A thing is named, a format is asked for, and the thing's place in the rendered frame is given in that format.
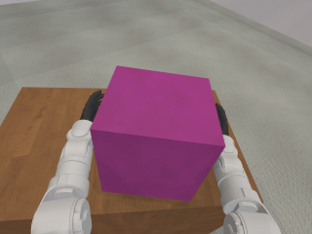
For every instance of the carton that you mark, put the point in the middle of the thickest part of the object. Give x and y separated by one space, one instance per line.
156 134

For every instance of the left robot hand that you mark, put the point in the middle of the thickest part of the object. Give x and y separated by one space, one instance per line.
91 107

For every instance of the robot left forearm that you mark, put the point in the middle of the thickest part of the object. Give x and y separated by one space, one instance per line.
74 165

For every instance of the robot left upper arm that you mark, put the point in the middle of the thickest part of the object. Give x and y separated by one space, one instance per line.
63 216

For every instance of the robot right forearm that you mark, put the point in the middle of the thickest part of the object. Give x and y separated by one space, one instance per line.
233 183

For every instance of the robot right upper arm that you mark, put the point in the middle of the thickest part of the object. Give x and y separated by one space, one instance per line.
240 222

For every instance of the right robot hand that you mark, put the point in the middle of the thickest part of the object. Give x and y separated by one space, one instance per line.
222 119

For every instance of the pedestal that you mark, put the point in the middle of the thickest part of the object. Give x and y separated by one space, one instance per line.
32 137

